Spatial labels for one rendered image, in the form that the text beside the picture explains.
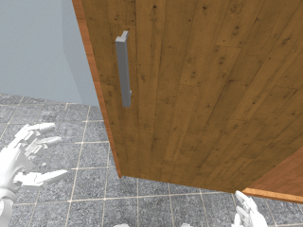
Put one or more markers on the wardrobe door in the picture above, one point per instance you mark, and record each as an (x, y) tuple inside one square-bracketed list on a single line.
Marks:
[(285, 178), (217, 87)]

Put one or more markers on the handle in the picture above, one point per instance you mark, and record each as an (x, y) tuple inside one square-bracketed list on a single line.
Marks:
[(123, 68)]

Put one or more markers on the robot right hand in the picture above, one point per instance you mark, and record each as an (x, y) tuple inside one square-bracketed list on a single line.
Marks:
[(250, 215)]

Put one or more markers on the robot left forearm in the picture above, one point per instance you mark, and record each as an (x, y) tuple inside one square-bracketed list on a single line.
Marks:
[(7, 199)]

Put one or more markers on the robot left hand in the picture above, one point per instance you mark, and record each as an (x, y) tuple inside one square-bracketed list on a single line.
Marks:
[(13, 160)]

